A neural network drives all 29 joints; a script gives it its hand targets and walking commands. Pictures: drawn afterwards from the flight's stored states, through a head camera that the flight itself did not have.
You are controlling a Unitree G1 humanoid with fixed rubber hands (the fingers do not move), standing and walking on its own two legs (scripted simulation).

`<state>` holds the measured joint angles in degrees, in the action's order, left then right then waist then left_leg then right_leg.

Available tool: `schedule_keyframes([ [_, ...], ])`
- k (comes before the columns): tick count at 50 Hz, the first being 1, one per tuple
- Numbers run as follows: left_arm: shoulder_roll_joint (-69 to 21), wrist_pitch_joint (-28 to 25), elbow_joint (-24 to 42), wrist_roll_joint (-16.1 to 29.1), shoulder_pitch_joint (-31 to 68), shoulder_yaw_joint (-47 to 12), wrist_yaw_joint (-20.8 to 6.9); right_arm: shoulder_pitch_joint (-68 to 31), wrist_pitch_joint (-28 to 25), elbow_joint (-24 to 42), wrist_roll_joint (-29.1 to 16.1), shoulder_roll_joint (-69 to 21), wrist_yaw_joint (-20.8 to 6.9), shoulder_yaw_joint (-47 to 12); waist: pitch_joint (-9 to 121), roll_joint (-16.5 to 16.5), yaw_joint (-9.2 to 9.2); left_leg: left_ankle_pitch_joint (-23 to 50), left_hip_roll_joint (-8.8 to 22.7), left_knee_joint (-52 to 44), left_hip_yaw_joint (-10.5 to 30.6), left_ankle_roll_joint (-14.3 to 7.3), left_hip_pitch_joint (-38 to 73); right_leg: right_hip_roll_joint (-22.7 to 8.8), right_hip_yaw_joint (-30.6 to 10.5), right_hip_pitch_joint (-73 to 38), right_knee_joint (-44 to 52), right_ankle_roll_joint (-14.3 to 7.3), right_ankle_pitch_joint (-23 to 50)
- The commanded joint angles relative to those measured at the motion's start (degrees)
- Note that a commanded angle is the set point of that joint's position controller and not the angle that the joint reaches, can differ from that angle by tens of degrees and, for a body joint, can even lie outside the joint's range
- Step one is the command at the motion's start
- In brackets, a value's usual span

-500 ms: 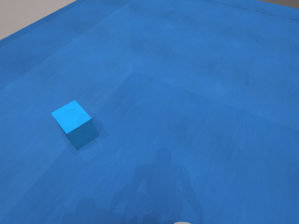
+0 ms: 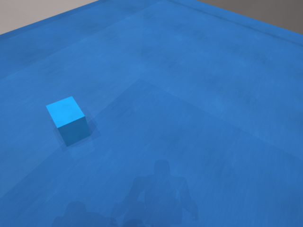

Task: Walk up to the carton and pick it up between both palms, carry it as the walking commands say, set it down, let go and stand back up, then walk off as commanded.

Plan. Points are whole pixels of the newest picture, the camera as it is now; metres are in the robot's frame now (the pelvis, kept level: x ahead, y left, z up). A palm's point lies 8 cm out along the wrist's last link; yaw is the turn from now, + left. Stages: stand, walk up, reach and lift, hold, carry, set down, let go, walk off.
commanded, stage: walk off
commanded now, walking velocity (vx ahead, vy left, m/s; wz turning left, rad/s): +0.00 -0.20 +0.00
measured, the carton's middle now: (69, 121) +0.87 +0.56 -0.64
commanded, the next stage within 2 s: stand in 1.08 s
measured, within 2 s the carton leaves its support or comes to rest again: neither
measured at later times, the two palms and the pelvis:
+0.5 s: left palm out of the picture +0.06 +0.12 -0.11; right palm out of the picture +0.02 -0.41 -0.13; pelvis -0.02 -0.15 +0.01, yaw +1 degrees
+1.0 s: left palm out of the picture +0.00 +0.02 -0.14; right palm out of the picture -0.05 -0.51 -0.11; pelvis -0.06 -0.24 +0.01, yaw -2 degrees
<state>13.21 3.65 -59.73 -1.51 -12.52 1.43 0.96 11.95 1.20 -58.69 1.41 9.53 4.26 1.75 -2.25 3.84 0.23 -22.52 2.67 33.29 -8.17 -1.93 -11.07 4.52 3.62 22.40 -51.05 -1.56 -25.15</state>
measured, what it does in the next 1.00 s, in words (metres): steps to the right: right foot, then left foot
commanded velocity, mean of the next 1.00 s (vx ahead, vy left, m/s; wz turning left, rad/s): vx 0.00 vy -0.20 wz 0.00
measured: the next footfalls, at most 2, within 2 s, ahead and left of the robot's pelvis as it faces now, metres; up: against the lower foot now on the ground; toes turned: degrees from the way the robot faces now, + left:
right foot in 0.30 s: +0.04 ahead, -0.25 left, +0.00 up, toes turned -6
left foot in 0.68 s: +0.01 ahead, -0.10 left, +0.00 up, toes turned +10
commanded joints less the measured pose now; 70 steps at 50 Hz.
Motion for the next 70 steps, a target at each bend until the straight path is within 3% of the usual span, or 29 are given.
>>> schedule_keyframes([
  [1, 7.7, 0.6, 4.6, -0.7, 5.1, 2.4, -2.2, 3.8, -0.8, 0.6, 0.6, 10.1, -1.1, 2.3, -4.4, -11.6, -2.96, 47.7, 19.4, -14.4, 12.9, -8.1, 5.3, -6.0, -9.4, 12.9, -11.8, 5.6, 2.6],
  [3, 6.3, 0.5, 2.9, -0.1, 0.6, 2.4, -1.8, 5.6, -1.7, 1.0, 0.1, 9.6, -1.1, 2.6, -3.3, -9.8, -0.97, 48.7, 18.1, -13.7, 7.5, -7.2, 2.5, -4.6, -7.4, 7.3, -15.1, 6.0, 5.5],
  [4, 4.5, 0.9, 3.3, 0.4, -1.1, 2.3, -3.0, 5.4, -2.0, -0.3, 0.1, 8.6, -1.3, 2.0, -1.0, -16.0, 0.01, 45.8, 18.3, -13.4, 7.4, -7.2, 2.5, -4.7, -7.7, 7.9, -15.0, 6.3, 6.2],
  [8, 3.1, 1.0, 4.9, 0.5, 4.3, 1.4, -3.4, 1.6, -1.5, 1.0, 1.5, 16.0, -1.0, 4.6, -2.4, -16.0, -1.14, 29.3, 13.5, -12.8, 1.9, -4.2, -3.1, -7.3, -1.6, -1.6, 4.0, 7.5, 8.1],
  [11, 7.1, 0.8, 7.0, 0.2, 7.6, 1.9, -4.1, 3.4, -0.3, 0.5, 0.9, 17.1, -1.9, 5.3, -0.8, -19.3, -4.66, 27.4, 15.6, -10.3, 7.4, -5.4, -2.0, -5.7, 3.7, -6.3, 15.2, 8.0, 0.3],
  [12, 9.2, 0.3, 5.2, 0.4, 3.5, 2.9, -3.6, 1.5, -0.2, 0.9, 1.1, 19.7, -2.2, 6.0, 0.4, -19.7, -1.24, 31.8, 15.2, -7.0, 6.3, -3.5, 0.6, -7.2, 1.9, -9.0, 22.8, 6.6, 5.9],
  [14, 11.2, -0.8, 2.3, -1.2, -3.9, 2.9, -2.8, 6.0, 0.6, 0.1, 0.6, 12.7, -2.1, 5.2, 4.0, -4.2, 0.00, 22.4, 11.0, 8.2, 3.1, 0.5, -6.5, -10.1, -0.1, -23.3, 31.4, 5.2, 30.8],
  [15, 16.6, -1.7, 1.8, -0.4, -8.2, 4.1, -2.8, 2.9, 0.7, 3.5, 0.8, 8.6, -2.3, 4.5, 7.9, 20.4, 2.27, -18.6, 2.1, 23.3, 0.3, 3.6, -20.0, -23.6, -14.7, -30.6, 31.8, 1.2, 54.4],
  [17, 15.1, -2.7, 1.7, -0.9, -7.1, 3.3, -0.9, 0.2, 1.9, 3.8, -0.8, 6.9, -1.0, 2.7, 5.3, 14.0, 4.86, -16.8, 0.2, 39.5, 6.9, 1.8, -18.5, -25.1, -13.7, -16.6, 31.7, -9.9, 50.6],
  [18, 11.4, -2.3, 1.5, -0.1, -4.7, 2.9, -0.8, 0.5, 2.2, 2.3, -0.8, 7.8, -1.1, 2.8, 3.6, 5.9, 3.23, -13.6, 1.3, 39.5, 10.9, 0.3, -17.4, -20.5, -9.8, -14.7, 33.6, -8.6, 35.4],
  [20, 10.1, -1.1, 5.0, 0.4, 4.1, 1.7, 0.3, 5.6, 2.0, 0.7, -0.9, 8.2, -2.4, 3.2, 3.5, 5.7, -2.03, -7.2, 2.2, 34.9, 5.8, 0.5, -18.4, -16.7, -1.8, -17.0, 31.8, -6.2, 38.0],
  [25, 4.8, -0.8, 5.0, -0.8, 1.8, 0.1, 0.4, 3.8, 1.4, 1.5, -0.2, 8.1, -1.4, 3.2, 1.1, 10.4, -0.38, -7.6, 1.2, 20.1, 3.1, 0.1, -12.2, -17.1, -7.6, -11.5, 32.9, -8.9, 32.2],
  [30, 9.3, -0.3, 3.5, -0.5, 1.4, 0.8, 0.7, 5.3, 1.2, 1.1, -0.6, 7.2, 0.3, 2.2, 2.1, 3.8, -2.76, 1.6, -0.6, 0.8, 0.7, -0.1, -0.4, -16.0, -8.8, -8.2, 30.4, -8.1, 30.2],
  [31, 10.0, -0.4, 5.0, 0.4, 1.5, 1.5, 0.7, 12.6, 0.8, -1.2, -0.6, 6.2, 0.3, 1.2, 5.7, -3.2, -4.73, 7.4, 2.0, -9.9, 2.8, -0.3, 6.5, -15.4, -7.7, -6.7, 25.2, -7.2, 23.8],
  [33, 6.1, 0.0, 7.4, 0.2, 3.1, 1.0, 0.2, 9.4, 0.5, 0.2, 0.8, 22.0, 0.9, 4.6, -0.2, -26.3, -4.68, 22.6, 31.9, -23.7, 34.8, -9.8, 6.5, -2.5, -2.9, 12.7, -2.8, 3.1, -6.5],
  [34, 6.4, 0.8, 7.2, 0.1, 5.4, 1.6, -0.2, 5.1, 0.4, 1.4, 1.1, 22.7, 0.7, 4.9, -1.0, -14.0, -3.02, 18.5, 32.3, -24.1, 30.6, -13.0, -0.6, -4.9, -9.8, 9.2, -13.3, 2.4, -3.6],
  [35, 8.8, 0.5, 6.7, 0.3, 2.0, 2.7, -1.3, -0.7, 0.2, 2.4, 0.5, 17.9, 0.9, 4.7, -4.4, -12.3, 1.27, 17.2, 28.8, -22.1, 24.5, -12.7, -5.0, -6.8, -11.8, 7.7, -18.2, 1.0, -0.2],
  [37, 9.9, 0.2, 5.1, -0.9, 2.8, 2.7, -1.8, -2.6, -0.5, 4.1, 0.0, 10.5, -0.9, 2.8, -3.7, -7.0, -0.88, 20.9, 20.2, -18.9, 16.5, -9.3, -4.3, -6.3, -10.5, 7.4, -16.9, 2.7, 3.6],
  [40, 8.2, 0.7, 4.8, -1.0, 1.0, 3.0, -2.9, 1.5, -0.4, 1.4, -0.3, 13.5, -1.3, 3.4, -2.7, -16.2, -1.69, 22.6, 19.7, -19.1, 11.4, -8.1, -1.9, -5.3, -9.2, 5.4, -17.4, 5.9, 3.9],
  [43, 6.7, 0.9, 3.8, -0.2, 0.4, 2.2, -2.0, 1.8, -1.0, 1.8, 0.5, 13.8, -1.6, 4.0, -4.4, -9.3, -2.61, 14.7, 18.1, -18.3, 10.8, -7.6, -4.1, -5.4, -5.7, 4.5, -11.4, 7.2, 5.7],
  [48, 4.4, 1.6, 6.3, 0.5, 2.6, 1.2, -2.9, 4.0, -0.6, 0.5, 0.9, 18.2, -2.1, 6.0, -0.8, -24.0, -3.48, 11.8, 16.6, -17.9, 11.0, -6.0, 0.5, -8.5, -0.9, -1.1, 7.6, 8.1, 1.5],
  [50, 4.3, 1.1, 6.3, -0.2, 2.6, 1.3, -2.9, 4.4, 0.7, 0.5, 1.5, 18.6, -1.7, 7.0, -1.3, -18.2, -5.20, 10.7, 16.1, -16.2, 11.0, -5.2, -0.8, -5.7, 3.1, -4.1, 15.0, 8.1, -3.0],
  [52, 6.2, 1.1, 3.3, 0.0, -3.4, 2.3, -2.6, 1.2, 1.4, 1.2, 0.9, 20.5, -1.9, 7.3, 0.1, -16.4, -1.60, 18.9, 17.3, -11.1, 9.1, -3.5, -3.1, -6.8, 5.2, -14.6, 28.4, 6.9, 7.4],
  [53, 9.5, 0.6, 2.2, -0.7, -5.2, 2.7, -2.4, 0.6, 1.4, 1.6, 0.6, 18.7, -2.5, 6.8, 1.3, -10.3, 0.47, 18.3, 13.1, -5.3, 6.5, -0.9, -6.9, -6.5, 3.5, -19.7, 35.2, 5.7, 12.2],
  [55, 19.9, -0.9, 3.4, 0.2, -8.6, 4.8, -1.5, 7.0, 2.3, 2.7, 0.9, 5.5, -2.5, 3.8, 3.4, 18.0, 1.12, -20.0, -0.8, 25.3, 2.2, 4.1, -21.6, -24.8, -19.4, -17.2, 38.7, 0.3, 14.1],
  [56, 16.4, -1.7, 4.0, -0.9, -5.1, 3.4, -0.7, -4.0, 2.8, 4.0, -0.1, 6.7, -1.7, 3.5, -3.3, 15.6, 4.78, -15.0, 0.9, 32.1, 10.2, 2.2, -21.0, -24.3, -16.6, -6.0, 41.5, -6.3, 11.8],
  [58, 7.6, -2.0, 5.4, 0.9, 3.2, 1.5, -1.6, -0.2, 2.2, 2.6, 0.1, 11.1, -2.5, 3.9, -0.5, 8.1, 0.81, -3.8, 1.2, 31.1, 10.7, -0.3, -18.8, -16.6, -6.0, -9.2, 39.1, -0.9, 10.7],
  [61, 8.2, -2.5, 4.4, 0.4, 1.6, 0.8, 1.1, 1.7, 1.7, 2.3, 1.2, 11.1, -2.8, 4.0, 1.3, 7.3, -3.16, -0.2, 0.6, 31.0, 6.6, 1.1, -17.7, -17.4, -3.0, -13.6, 36.0, -3.7, 33.8],
  [70, 7.4, -3.6, 0.6, 0.3, -7.2, 0.0, 1.8, -0.3, 2.2, 2.1, -1.0, 4.2, -2.0, 1.2, 0.9, 4.5, 1.07, -6.5, -0.8, 2.9, 6.8, 1.7, -9.8, -21.5, -15.6, -20.8, 37.5, -7.2, 30.9],
])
